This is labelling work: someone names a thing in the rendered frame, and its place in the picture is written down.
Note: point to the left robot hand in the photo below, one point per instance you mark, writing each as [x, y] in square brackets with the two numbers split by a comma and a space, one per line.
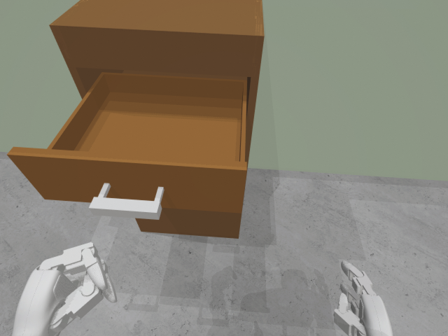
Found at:
[39, 311]

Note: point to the cabinet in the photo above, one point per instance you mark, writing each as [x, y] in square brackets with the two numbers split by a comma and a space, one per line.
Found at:
[189, 38]

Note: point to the drawer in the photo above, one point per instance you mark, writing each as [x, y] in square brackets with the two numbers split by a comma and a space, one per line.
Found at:
[139, 132]

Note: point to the right robot hand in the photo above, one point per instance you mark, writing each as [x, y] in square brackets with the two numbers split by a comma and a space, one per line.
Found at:
[368, 316]

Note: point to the handle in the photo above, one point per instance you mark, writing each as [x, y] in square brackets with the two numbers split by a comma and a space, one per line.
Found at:
[128, 208]

